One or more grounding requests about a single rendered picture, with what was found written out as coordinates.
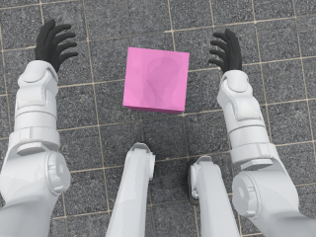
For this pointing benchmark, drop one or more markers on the robot left hand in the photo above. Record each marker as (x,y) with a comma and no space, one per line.
(48,47)

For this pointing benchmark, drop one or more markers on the robot right hand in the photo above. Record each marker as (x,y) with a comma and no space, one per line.
(232,58)

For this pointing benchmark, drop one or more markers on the robot left upper arm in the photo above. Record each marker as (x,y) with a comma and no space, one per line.
(31,186)

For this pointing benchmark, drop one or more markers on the left robot forearm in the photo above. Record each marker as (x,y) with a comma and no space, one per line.
(35,129)

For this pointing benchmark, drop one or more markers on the carton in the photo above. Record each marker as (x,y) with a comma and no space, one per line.
(156,80)

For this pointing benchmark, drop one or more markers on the right robot forearm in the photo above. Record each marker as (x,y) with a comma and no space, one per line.
(251,147)

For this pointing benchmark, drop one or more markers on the robot right upper arm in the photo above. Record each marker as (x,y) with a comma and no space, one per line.
(269,199)

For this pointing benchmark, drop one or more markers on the robot right shin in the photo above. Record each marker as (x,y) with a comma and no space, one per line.
(204,159)

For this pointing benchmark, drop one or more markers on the left robot foot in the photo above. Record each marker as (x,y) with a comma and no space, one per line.
(148,145)

